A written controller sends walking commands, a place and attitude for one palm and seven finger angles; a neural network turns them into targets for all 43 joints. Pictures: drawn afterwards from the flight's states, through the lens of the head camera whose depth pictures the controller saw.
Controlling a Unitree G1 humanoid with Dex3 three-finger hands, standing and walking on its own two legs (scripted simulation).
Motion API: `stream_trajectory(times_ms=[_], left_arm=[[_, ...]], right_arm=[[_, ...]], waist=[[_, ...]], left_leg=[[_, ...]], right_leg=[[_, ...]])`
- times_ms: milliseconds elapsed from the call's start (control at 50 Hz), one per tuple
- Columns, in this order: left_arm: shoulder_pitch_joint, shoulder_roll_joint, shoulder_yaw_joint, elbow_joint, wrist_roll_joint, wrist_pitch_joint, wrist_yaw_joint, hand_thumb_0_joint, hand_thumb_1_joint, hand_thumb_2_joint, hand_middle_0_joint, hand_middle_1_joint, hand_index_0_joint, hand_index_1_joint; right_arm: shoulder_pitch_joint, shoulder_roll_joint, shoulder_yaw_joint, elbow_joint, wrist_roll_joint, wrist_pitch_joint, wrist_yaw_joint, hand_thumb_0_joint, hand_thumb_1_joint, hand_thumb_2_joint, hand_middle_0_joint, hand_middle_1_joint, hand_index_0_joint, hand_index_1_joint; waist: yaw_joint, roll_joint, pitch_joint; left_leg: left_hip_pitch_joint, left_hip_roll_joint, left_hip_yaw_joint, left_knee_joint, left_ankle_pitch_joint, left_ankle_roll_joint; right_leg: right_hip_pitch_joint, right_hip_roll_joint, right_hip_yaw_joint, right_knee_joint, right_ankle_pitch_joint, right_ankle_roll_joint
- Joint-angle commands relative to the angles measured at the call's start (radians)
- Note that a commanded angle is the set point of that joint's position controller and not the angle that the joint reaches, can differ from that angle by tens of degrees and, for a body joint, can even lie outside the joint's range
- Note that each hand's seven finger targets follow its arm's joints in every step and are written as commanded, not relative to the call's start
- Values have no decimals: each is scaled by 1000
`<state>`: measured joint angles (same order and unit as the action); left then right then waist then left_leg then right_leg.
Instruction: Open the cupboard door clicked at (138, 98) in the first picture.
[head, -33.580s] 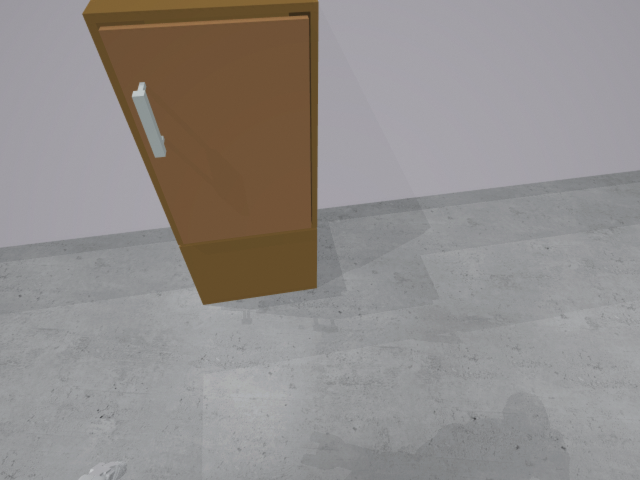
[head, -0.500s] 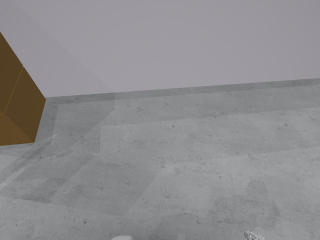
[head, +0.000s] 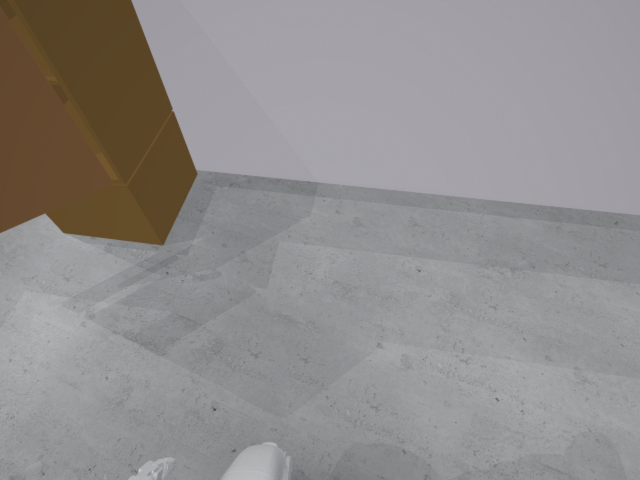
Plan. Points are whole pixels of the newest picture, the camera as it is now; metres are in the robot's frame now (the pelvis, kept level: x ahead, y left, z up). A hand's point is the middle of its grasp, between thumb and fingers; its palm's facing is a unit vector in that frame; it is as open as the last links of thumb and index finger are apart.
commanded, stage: turn to face it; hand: left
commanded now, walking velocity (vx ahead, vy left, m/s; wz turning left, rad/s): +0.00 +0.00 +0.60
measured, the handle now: out of the picture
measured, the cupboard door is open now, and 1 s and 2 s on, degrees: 45 45 45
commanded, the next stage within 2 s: take the last steps up to it in 0.88 s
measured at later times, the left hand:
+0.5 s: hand out of the picture +0.06 +0.25 -0.16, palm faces +0.31 -0.91 -0.27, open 7.4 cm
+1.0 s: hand out of the picture -0.05 +0.22 -0.18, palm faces +0.53 -0.82 -0.21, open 7.4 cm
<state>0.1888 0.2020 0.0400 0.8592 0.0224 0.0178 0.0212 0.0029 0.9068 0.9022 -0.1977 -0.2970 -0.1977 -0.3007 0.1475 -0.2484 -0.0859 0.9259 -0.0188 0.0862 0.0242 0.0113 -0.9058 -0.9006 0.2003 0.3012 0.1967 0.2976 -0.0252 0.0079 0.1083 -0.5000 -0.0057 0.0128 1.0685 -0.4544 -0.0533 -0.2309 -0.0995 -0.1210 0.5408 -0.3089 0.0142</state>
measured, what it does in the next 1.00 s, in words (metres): steps on the spot, turning left: left foot, then right foot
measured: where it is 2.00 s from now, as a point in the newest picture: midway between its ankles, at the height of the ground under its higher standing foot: outside the picture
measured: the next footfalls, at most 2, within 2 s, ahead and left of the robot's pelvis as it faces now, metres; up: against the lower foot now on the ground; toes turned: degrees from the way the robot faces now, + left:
left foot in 0.16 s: +0.05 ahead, +0.13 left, +0.00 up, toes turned +11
right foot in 0.54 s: +0.09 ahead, -0.13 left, +0.00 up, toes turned +18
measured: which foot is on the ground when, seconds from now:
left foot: up 0.00-0.14, down 0.16-0.54, up 0.56-0.80, down 0.82-1.00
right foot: down 0.00-0.16, up 0.18-0.52, down 0.54-0.82, up 0.84-1.00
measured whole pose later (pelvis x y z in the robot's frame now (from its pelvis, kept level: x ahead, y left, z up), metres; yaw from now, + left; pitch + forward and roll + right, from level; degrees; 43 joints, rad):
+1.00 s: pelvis +0.02 +0.02 +0.00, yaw +30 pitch +0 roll -1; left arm 0.22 0.24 0.06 0.98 0.01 0.06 0.01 0.01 0.91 0.90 -0.20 -0.30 -0.20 -0.30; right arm 0.11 -0.18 -0.03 0.93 -0.03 0.02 -0.02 0.01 -0.90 -0.90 0.20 0.30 0.20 0.30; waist 0.02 -0.04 0.10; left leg -0.30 -0.02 0.02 0.53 -0.24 0.05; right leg -0.41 -0.07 -0.04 1.00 -0.50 0.06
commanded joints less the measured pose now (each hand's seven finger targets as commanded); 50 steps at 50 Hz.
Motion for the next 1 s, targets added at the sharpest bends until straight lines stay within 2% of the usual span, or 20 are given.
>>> stream_trajectory(times_ms=[0, 100, 120, 140, 160, 240, 280, 400, 460, 480, 500, 520, 560, 620, 720, 760, 780, 800, 820, 980], left_arm=[[66, 207, 59, -38, 7, -28, 12, 0, 900, 900, -200, -300, -200, -300], [62, 230, 74, -22, -5, -21, 0, 0, 900, 900, -200, -300, -200, -300], [61, 197, 71, -45, -14, -15, -5, 0, 900, 900, -200, -300, -200, -300], [10, 121, 46, -94, -17, -10, -10, 0, 900, 900, -200, -300, -200, -300], [-61, 146, 43, -113, -3, 5, 1, 0, 900, 900, -200, -300, -200, -300], [-52, 121, 50, -51, -7, 11, -10, 0, 900, 900, -200, -300, -200, -300], [-42, 115, 50, -46, -8, 14, -13, 0, 900, 900, -200, -300, -200, -300], [-33, 112, 44, -57, -10, 8, -11, 0, 900, 900, -200, -300, -200, -300], [50, 129, 52, -39, -13, -6, -2, 0, 900, 900, -200, -300, -200, -300], [86, 173, 62, -36, -7, -17, 5, 0, 900, 900, -200, -300, -200, -300], [96, 253, 77, -34, 7, -25, 13, 0, 900, 900, -200, -300, -200, -300], [82, 274, 72, -43, 9, -23, 11, 0, 900, 900, -200, -300, -200, -300], [14, 204, 54, -49, 0, -28, 15, 0, 900, 900, -200, -300, -200, -300], [10, 171, 45, -45, 3, -30, 16, 0, 900, 900, -200, -300, -200, -300], [104, 224, 61, 11, 7, -30, 10, 0, 900, 900, -200, -300, -200, -300], [77, 220, 61, 16, -7, -24, 5, 0, 900, 900, -200, -300, -200, -300], [73, 183, 57, 0, -14, -19, 1, 0, 900, 900, -200, -300, -200, -300], [76, 118, 35, -24, -18, -13, -4, 0, 900, 900, -200, -300, -200, -300], [28, 115, 28, -30, -10, 2, 3, 0, 900, 900, -200, -300, -200, -300], [36, 75, 30, 52, -8, 12, -13, 0, 900, 900, -200, -300, -200, -300]], right_arm=[[-92, -26, 5, -104, 9, -38, 11, 0, -900, -900, 200, 300, 200, 300], [6, -69, 0, -83, 7, -57, 7, 0, -900, -900, 200, 300, 200, 300], [70, -155, -21, -74, -1, -66, 2, 0, -900, -900, 200, 300, 200, 300], [158, -264, -51, -62, -6, -66, -7, 0, -900, -900, 200, 300, 200, 300], [213, -271, -49, -33, -5, -61, -16, 0, -900, -900, 200, 300, 200, 300], [41, -180, -24, -76, -9, -72, -41, 0, -900, -900, 200, 300, 200, 300], [36, -178, -21, -74, -8, -73, -40, 0, -900, -900, 200, 300, 200, 300], [21, -185, -33, -74, -12, -59, -32, 0, -900, -900, 200, 300, 200, 300], [-16, -169, -35, -90, -3, -52, -30, 0, -900, -900, 200, 300, 200, 300], [-18, -134, -31, -98, 5, -53, -25, 0, -900, -900, 200, 300, 200, 300], [-13, -78, -23, -114, 12, -55, -18, 0, -900, -900, 200, 300, 200, 300], [-26, -81, -21, -128, 4, -55, -13, 0, -900, -900, 200, 300, 200, 300], [-21, -84, -24, -92, -1, -35, -12, 0, -900, -900, 200, 300, 200, 300], [-42, -48, -3, -81, 5, -35, -3, 0, -900, -900, 200, 300, 200, 300], [-63, -16, 20, -67, 12, -53, -4, 0, -900, -900, 200, 300, 200, 300], [11, -48, 17, -41, 8, -62, -8, 0, -900, -900, 200, 300, 200, 300], [55, -115, 1, -32, 1, -73, -11, 0, -900, -900, 200, 300, 200, 300], [105, -198, -18, -30, -5, -75, -15, 0, -900, -900, 200, 300, 200, 300], [134, -224, -22, -19, -8, -67, -27, 0, -900, -900, 200, 300, 200, 300], [45, -130, 10, -14, -7, -82, -54, 0, -900, -900, 200, 300, 200, 300]], waist=[[66, -204, -135], [14, -148, -189], [-24, 50, -240], [-75, 335, -244], [-97, 214, -251], [-5, 142, -162], [0, 144, -162], [5, 156, -163], [51, 129, -185], [69, 19, -201], [76, -224, -190], [75, -246, -161], [31, -270, -114], [28, -239, -96], [59, -213, -136], [11, -178, -158], [-14, -17, -200], [-29, 251, -226], [-54, 232, -226], [13, 142, -185]], left_leg=[[15, 14, 73, -209, -14, -9], [289, 1, 90, -601, 232, 26], [477, 154, -100, -654, 476, 96], [573, 416, -440, -678, 899, 262], [524, 436, -438, -674, 788, 311], [349, 264, -292, -707, 553, 225], [336, 238, -269, -709, 540, 216], [266, 202, -340, -698, 450, 207], [159, 150, -339, -614, 433, 163], [68, 83, -288, -518, 329, 112], [-90, -50, -120, -327, 57, 38], [-88, -63, -60, -84, -161, 27], [-94, 0, -78, 132, -76, 17], [-54, 19, -13, 5, -36, 0], [117, -27, 82, -397, 32, 12], [306, -17, 70, -604, 236, 31], [458, 106, -60, -653, 454, 77], [550, 350, -350, -664, 788, 205], [467, 403, -379, -697, 753, 287], [368, 242, -215, -736, 534, 232]], right_leg=[[185, -241, 80, -126, 584, -121], [100, -232, -13, 86, 542, -32], [-92, -167, -65, 264, 310, 29], [-350, -28, -53, 488, -361, 90], [-368, -22, 72, 600, -380, 66], [-334, -13, 126, 599, -146, 68], [-292, 7, 117, 509, -134, 68], [-130, 78, 86, 225, -118, 55], [86, 88, 78, -42, 38, 42], [201, -7, 170, -179, 55, 17], [270, -245, 411, -256, 99, -78], [163, -391, 468, -267, 208, -178], [77, -289, 355, -226, 302, -175], [120, -216, 157, -159, 576, -134], [184, -212, 110, -55, 713, -105], [79, -185, 69, 30, 569, -43], [-61, -131, 16, 157, 369, 11], [-249, -21, -19, 340, -213, 72], [-240, -6, 61, 465, -368, 57], [-203, 28, 98, 420, -151, 42]])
